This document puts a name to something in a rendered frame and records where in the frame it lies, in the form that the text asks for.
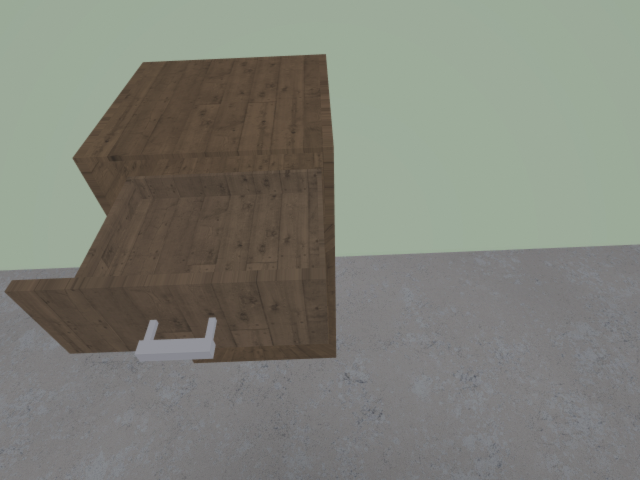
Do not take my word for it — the cabinet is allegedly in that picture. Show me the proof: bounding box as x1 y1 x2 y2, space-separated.
73 54 336 363

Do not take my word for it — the drawer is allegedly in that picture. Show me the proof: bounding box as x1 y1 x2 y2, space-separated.
4 169 329 354

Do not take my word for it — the handle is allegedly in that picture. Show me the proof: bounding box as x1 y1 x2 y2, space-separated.
134 317 217 362

